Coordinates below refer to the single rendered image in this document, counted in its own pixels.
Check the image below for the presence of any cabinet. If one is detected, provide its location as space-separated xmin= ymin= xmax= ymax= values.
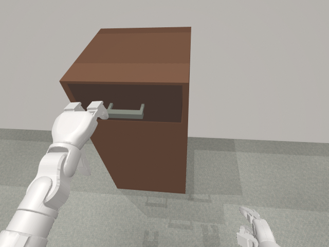
xmin=59 ymin=27 xmax=191 ymax=194

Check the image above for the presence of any left robot forearm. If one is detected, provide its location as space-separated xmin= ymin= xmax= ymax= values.
xmin=0 ymin=143 xmax=81 ymax=247

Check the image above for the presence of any handle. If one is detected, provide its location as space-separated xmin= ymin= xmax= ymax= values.
xmin=106 ymin=103 xmax=144 ymax=119

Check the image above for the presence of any robot right hand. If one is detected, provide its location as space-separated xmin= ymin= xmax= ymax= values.
xmin=236 ymin=206 xmax=276 ymax=247

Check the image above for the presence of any robot left hand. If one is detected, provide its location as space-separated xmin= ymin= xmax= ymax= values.
xmin=51 ymin=101 xmax=108 ymax=176

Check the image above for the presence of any drawer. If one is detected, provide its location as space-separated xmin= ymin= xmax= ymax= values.
xmin=67 ymin=83 xmax=182 ymax=122

